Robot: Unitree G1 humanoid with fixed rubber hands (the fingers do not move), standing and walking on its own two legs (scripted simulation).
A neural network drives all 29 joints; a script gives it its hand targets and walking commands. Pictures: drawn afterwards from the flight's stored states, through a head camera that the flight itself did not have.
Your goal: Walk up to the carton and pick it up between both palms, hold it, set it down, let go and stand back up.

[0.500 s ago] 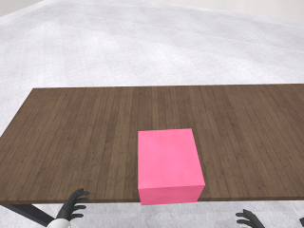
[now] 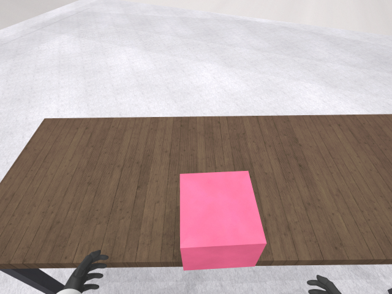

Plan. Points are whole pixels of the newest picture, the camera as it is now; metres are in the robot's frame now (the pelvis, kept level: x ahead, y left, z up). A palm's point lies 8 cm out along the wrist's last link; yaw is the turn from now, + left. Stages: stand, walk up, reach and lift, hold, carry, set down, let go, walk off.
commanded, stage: stand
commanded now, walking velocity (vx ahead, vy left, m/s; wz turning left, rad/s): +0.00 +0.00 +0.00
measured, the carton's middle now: (216, 219) +0.32 -0.02 -0.07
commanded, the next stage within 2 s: none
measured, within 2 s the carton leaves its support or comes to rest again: neither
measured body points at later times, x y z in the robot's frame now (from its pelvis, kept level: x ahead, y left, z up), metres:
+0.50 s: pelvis +0.00 +0.00 +0.00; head +0.00 +0.00 +0.45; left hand +0.16 +0.28 -0.08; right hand +0.14 -0.26 -0.09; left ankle -0.01 +0.12 -0.74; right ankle -0.01 -0.13 -0.74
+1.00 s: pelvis +0.00 +0.00 +0.00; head +0.00 +0.00 +0.45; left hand +0.16 +0.28 -0.08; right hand +0.14 -0.26 -0.10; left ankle -0.01 +0.12 -0.74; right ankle -0.01 -0.13 -0.74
